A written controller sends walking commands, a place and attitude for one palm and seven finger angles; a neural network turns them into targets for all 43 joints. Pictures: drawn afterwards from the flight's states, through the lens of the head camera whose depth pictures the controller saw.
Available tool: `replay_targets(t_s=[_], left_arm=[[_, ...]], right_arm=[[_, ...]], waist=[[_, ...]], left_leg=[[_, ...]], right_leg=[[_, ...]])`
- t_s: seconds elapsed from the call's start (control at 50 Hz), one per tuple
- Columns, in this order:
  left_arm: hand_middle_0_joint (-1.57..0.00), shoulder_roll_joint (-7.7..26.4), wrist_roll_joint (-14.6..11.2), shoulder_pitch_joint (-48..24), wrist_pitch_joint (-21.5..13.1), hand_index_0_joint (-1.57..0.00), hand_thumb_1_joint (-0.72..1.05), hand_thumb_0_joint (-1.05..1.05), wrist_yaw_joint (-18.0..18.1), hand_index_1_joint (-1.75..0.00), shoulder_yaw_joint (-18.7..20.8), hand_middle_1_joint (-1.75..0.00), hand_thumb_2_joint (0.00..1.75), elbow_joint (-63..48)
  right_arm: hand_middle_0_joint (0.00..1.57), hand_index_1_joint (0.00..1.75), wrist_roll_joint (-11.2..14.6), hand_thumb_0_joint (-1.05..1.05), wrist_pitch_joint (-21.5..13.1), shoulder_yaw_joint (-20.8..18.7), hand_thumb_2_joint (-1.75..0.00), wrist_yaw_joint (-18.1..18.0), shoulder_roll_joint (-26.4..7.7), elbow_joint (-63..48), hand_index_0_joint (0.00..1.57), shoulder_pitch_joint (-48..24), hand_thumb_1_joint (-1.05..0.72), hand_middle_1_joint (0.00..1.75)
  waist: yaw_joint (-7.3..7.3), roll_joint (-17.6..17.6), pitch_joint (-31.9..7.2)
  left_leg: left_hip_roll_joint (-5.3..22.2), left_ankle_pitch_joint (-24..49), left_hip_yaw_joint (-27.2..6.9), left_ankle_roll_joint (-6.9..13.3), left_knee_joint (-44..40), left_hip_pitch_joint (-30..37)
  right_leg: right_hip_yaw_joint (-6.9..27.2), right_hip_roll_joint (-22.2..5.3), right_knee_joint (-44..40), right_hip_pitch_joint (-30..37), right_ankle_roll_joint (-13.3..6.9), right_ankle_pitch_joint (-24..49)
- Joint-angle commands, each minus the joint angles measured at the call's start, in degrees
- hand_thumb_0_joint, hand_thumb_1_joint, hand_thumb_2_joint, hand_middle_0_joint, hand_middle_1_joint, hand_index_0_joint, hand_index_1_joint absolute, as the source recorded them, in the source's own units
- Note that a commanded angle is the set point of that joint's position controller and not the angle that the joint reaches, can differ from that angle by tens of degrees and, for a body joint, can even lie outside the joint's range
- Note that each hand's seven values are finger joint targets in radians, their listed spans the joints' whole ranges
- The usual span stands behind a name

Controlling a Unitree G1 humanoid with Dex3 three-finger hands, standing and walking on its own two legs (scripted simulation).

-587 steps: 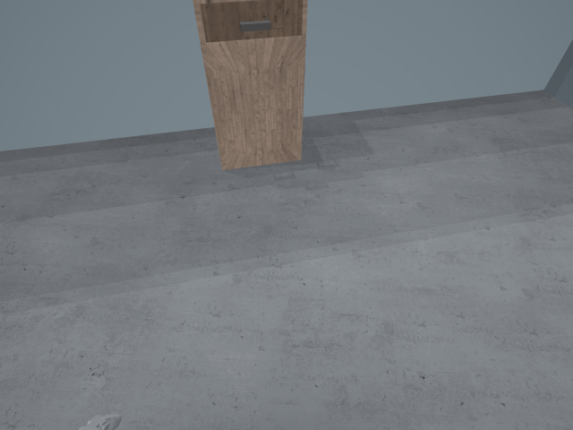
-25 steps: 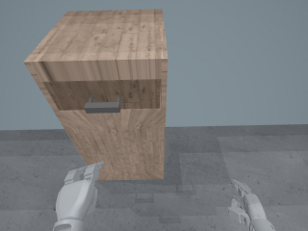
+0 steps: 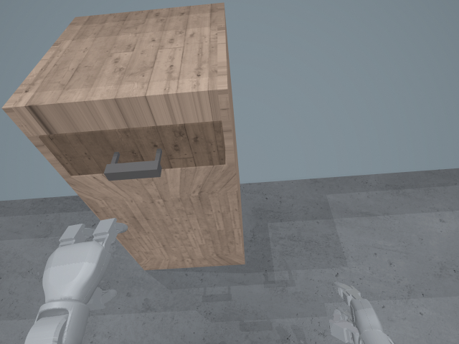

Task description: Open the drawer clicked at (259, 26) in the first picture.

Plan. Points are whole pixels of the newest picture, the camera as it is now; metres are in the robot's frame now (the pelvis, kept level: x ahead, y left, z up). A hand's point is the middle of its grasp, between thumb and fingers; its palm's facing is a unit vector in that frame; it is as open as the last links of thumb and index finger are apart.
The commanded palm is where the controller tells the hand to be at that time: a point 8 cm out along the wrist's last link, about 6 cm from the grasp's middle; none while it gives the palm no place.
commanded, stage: raise the hand with hooked fingers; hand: left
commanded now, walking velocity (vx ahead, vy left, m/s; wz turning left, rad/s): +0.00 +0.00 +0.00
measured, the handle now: (135, 162) +0.47 +0.29 +0.01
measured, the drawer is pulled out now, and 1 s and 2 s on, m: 0.00 0.00 0.00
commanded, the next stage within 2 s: move the hooked fingers above the handle in 1.00 s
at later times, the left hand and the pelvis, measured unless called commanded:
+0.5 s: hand (64, 199) +0.29 +0.31 +0.12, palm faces +0.18 -0.08 -0.98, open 13.7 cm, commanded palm +0.26 +0.31 +0.17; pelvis -0.01 +0.07 +0.02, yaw +0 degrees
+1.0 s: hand (40, 205) +0.27 +0.33 +0.13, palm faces +0.17 -0.08 -0.98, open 13.8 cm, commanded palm +0.24 +0.32 +0.18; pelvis -0.03 +0.08 +0.02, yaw +1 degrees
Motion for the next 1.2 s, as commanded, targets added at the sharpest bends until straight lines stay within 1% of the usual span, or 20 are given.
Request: replay_targets(t_s=[0.0, 0.1, 0.16, 0.22, 0.26, 0.34, 0.38, 0.44, 0.52, 0.58, 0.68, 0.74, 0.82, 0.84, 0.92, 1.02, 1.06, 1.12, 1.14, 1.18], left_arm=[[-0.28, 11.92, -0.02, -7.92, -2.69, -0.28, -0.17, 0.0, 5.91, -0.99, 11.35, -0.99, 0.44, -15.82], [-0.29, 9.01, -0.93, -9.71, 1.4, -0.29, -0.29, 0.0, 7.7, -1.07, 9.53, -1.07, 0.39, -9.6], [-0.29, 8.73, -1.4, -13.55, 6.96, -0.29, -0.36, 0.0, 5.05, -1.11, 6.35, -1.11, 0.36, -8.67], [-0.29, 9.7, -0.9, -20.64, 10.32, -0.29, -0.43, 0.0, 1.28, -1.15, 3.3, -1.15, 0.33, -11.02], [-0.3, 9.93, -0.69, -24.66, 10.97, -0.3, -0.48, 0.0, -0.92, -1.18, 1.79, -1.18, 0.31, -12.08], [-0.3, 14.32, 1.27, -32.0, 10.24, -0.3, -0.5, 0.0, -2.86, -1.2, 4.5, -1.2, 0.3, -12.13], [-0.3, 13.63, 1.77, -34.95, 10.32, -0.3, -0.5, 0.0, -3.33, -1.2, 3.92, -1.2, 0.3, -10.22], [-0.3, 14.53, 1.21, -38.79, 11.74, -0.3, -0.5, 0.0, -4.91, -1.2, 4.55, -1.2, 0.3, -6.1], [-0.3, 12.42, 0.34, -45.54, 14.2, -0.3, -0.5, 0.0, -9.16, -1.2, 0.32, -1.2, 0.3, -1.32], [-0.3, 13.14, 0.35, -50.66, 13.78, -0.3, -0.5, 0.0, -12.54, -1.2, -0.88, -1.2, 0.3, -1.89], [-0.3, 12.3, -0.86, -42.09, 9.3, -0.3, -0.5, 0.0, -16.39, -1.2, -0.2, -1.2, 0.3, -2.77], [-0.3, 15.63, -0.9, -42.5, 5.68, -0.3, -0.5, 0.0, -15.11, -1.2, 3.77, -1.2, 0.3, -6.84], [-0.3, 17.26, -0.26, -45.74, 2.29, -0.3, -0.5, 0.0, -10.13, -1.2, 6.56, -1.2, 0.3, -10.32], [-0.3, 18.63, -0.19, -46.93, 2.04, -0.3, -0.5, 0.0, -8.78, -1.2, 7.99, -1.2, 0.3, -11.14], [-0.3, 15.06, -0.21, -46.47, 3.81, -0.3, -0.5, 0.0, -5.99, -1.2, 5.26, -1.2, 0.3, -6.49], [-0.3, 10.89, -1.31, -43.55, 8.55, -0.3, -0.5, 0.0, -8.55, -1.2, -0.36, -1.2, 0.3, -1.72], [-0.3, 10.73, -1.36, -43.73, 9.15, -0.3, -0.5, 0.0, -10.34, -1.2, -1.58, -1.2, 0.3, -2.18], [-0.3, 13.53, -0.39, -47.15, 7.72, -0.3, -0.5, 0.0, -11.42, -1.2, -0.13, -1.2, 0.3, -2.77], [-0.3, 16.51, -0.18, -48.13, 6.92, -0.3, -0.5, 0.0, -11.27, -1.2, 2.75, -1.2, 0.3, -2.14], [-0.3, 17.34, 0.38, -52.08, 5.21, -0.3, -0.5, 0.0, -10.63, -1.2, 3.4, -1.2, 0.3, 1.38]], right_arm=[[0.2, 0.3, -0.36, 0.0, -4.23, -3.64, -0.9, -1.46, -4.9, -9.07, 0.2, -8.58, -0.9, 0.3], [0.2, 0.3, 0.98, 0.0, -4.48, -5.56, -0.9, -1.04, -6.19, -7.99, 0.2, -7.33, -0.9, 0.3], [0.2, 0.3, 2.26, 0.0, -3.55, -5.77, -0.9, -0.99, -6.88, -7.91, 0.2, -8.17, -0.9, 0.3], [0.2, 0.3, 2.66, 0.0, -2.6, -5.57, -0.9, -1.58, -7.21, -8.14, 0.2, -9.07, -0.9, 0.3], [0.2, 0.3, 2.77, 0.0, -2.35, -5.13, -0.9, -2.07, -6.99, -8.59, 0.2, -9.04, -0.9, 0.3], [0.2, 0.3, 2.44, 0.0, -1.81, -4.13, -0.9, -2.56, -6.77, -8.22, 0.2, -8.52, -0.9, 0.3], [0.2, 0.3, 2.63, 0.0, -1.64, -3.67, -0.9, -2.35, -6.18, -7.8, 0.2, -7.98, -0.9, 0.3], [0.2, 0.3, 3.07, 0.0, -1.06, -3.41, -0.9, -2.12, -6.4, -7.31, 0.2, -7.41, -0.9, 0.3], [0.2, 0.3, 3.69, 0.0, -0.35, -2.7, -0.9, -2.15, -6.69, -7.27, 0.2, -7.76, -0.9, 0.3], [0.2, 0.3, 3.53, 0.0, -0.29, -2.52, -0.9, -2.14, -6.98, -7.63, 0.2, -7.13, -0.9, 0.3], [0.2, 0.3, 2.94, 0.0, -1.0, -2.62, -0.9, -1.29, -6.98, -8.67, 0.2, -5.62, -0.9, 0.3], [0.2, 0.3, 2.47, 0.0, -1.63, -2.71, -0.9, -0.95, -7.16, -8.88, 0.2, -5.47, -0.9, 0.3], [0.2, 0.3, 2.4, 0.0, -2.89, -3.26, -0.9, -1.08, -6.69, -7.74, 0.2, -5.1, -0.9, 0.3], [0.2, 0.3, 2.34, 0.0, -3.13, -3.31, -0.9, -0.98, -6.8, -7.51, 0.2, -4.95, -0.9, 0.3], [0.2, 0.3, 2.99, 0.0, -3.53, -4.0, -0.9, -0.98, -6.8, -5.97, 0.2, -4.88, -0.9, 0.3], [0.2, 0.3, 3.85, 0.0, -3.03, -3.83, -0.9, -1.66, -7.38, -6.42, 0.2, -5.89, -0.9, 0.3], [0.2, 0.3, 3.87, 0.0, -3.02, -3.43, -0.9, -1.91, -7.46, -6.99, 0.2, -6.62, -0.9, 0.3], [0.2, 0.3, 3.37, 0.0, -3.1, -3.05, -0.9, -2.61, -7.41, -6.93, 0.2, -6.76, -0.9, 0.3], [0.2, 0.3, 3.26, 0.0, -3.24, -2.89, -0.9, -3.0, -7.57, -6.9, 0.2, -6.76, -0.9, 0.3], [0.2, 0.3, 3.3, 0.0, -3.63, -2.5, -0.9, -3.68, -7.12, -5.83, 0.2, -6.05, -0.9, 0.3]], waist=[[0.5, -1.93, -13.87], [-0.69, -6.08, -13.78], [-0.76, -5.37, -14.45], [-1.25, -3.57, -13.55], [-1.52, -1.42, -11.91], [-0.73, 2.05, -11.42], [-0.67, 3.75, -10.41], [-0.63, 2.84, -9.82], [-1.76, 1.32, -6.9], [-2.0, 1.6, -9.3], [-0.82, -0.26, -9.53], [0.12, 1.36, -9.2], [0.54, 4.12, -10.22], [0.94, 5.43, -10.89], [0.21, 4.52, -9.98], [-0.83, -0.87, -7.68], [-1.13, -1.24, -7.16], [-1.3, -1.84, -6.86], [-1.05, -1.66, -6.25], [-1.42, -1.52, -4.73]], left_leg=[[-3.23, 12.16, 0.55, 2.19, -0.92, 1.65], [-3.25, 13.69, 1.41, 2.14, -1.91, 2.93], [-3.23, 15.58, 2.42, 2.11, -3.63, 5.19], [-2.46, 18.8, 2.47, 2.51, -5.61, 10.11], [-1.69, 19.12, 1.83, 2.65, -7.02, 13.16], [-0.55, 21.61, 0.04, 2.08, -9.51, 17.36], [0.0, 23.86, -1.05, 1.51, -10.6, 18.82], [0.51, 25.07, -1.6, 0.63, -12.44, 19.47], [1.03, 20.43, -2.03, 0.35, -15.0, 19.95], [1.33, 20.18, -3.21, 0.24, -15.87, 22.2], [1.48, 20.7, -3.31, 0.81, -16.29, 22.28], [1.39, 20.3, -3.66, 0.52, -16.97, 21.28], [0.94, 20.35, -4.28, -0.13, -16.85, 22.28], [0.66, 19.15, -4.42, -0.4, -17.0, 21.8], [0.11, 14.6, -3.46, -0.3, -17.22, 20.98], [-0.33, 8.74, -1.72, 0.96, -18.55, 18.72], [-0.4, 8.38, -1.26, 1.28, -18.42, 18.38], [-0.76, 8.71, -0.58, 1.88, -17.78, 18.44], [-0.84, 7.73, -0.37, 2.03, -17.75, 17.67], [-1.25, 7.5, 0.03, 2.13, -17.14, 16.94]], right_leg=[[8.48, -6.13, -7.21, 14.14, 4.76, 42.76], [5.33, -5.46, -7.58, 13.18, 5.12, 42.5], [3.86, -5.48, -8.28, 15.47, 5.3, 42.94], [1.18, -4.43, -9.63, 14.32, 4.58, 37.24], [-0.31, -3.71, -11.03, 12.35, 3.83, 29.87], [-1.99, -2.61, -12.43, 11.33, 2.6, 22.61], [-3.01, -2.22, -12.81, 10.89, 2.12, 21.05], [-3.4, -1.82, -14.18, 12.15, 1.88, 19.97], [-3.94, -1.78, -16.19, 11.33, 2.07, 16.44], [-4.05, -1.85, -16.68, 12.13, 1.92, 15.32], [-4.07, -1.91, -17.86, 13.46, 2.11, 15.34], [-4.14, -1.67, -18.06, 14.26, 1.88, 15.02], [-4.03, -1.26, -17.86, 13.09, 1.67, 15.32], [-3.92, -1.1, -17.66, 13.52, 1.48, 14.61], [-4.0, -1.09, -17.88, 11.78, 1.68, 13.17], [-3.57, -1.62, -19.59, 13.01, 2.31, 10.57], [-3.34, -1.86, -19.89, 13.46, 2.41, 9.94], [-2.95, -1.93, -20.53, 13.38, 2.56, 9.7], [-2.57, -1.75, -21.06, 13.43, 2.63, 8.65], [-2.65, -1.92, -21.15, 12.3, 2.57, 8.01]])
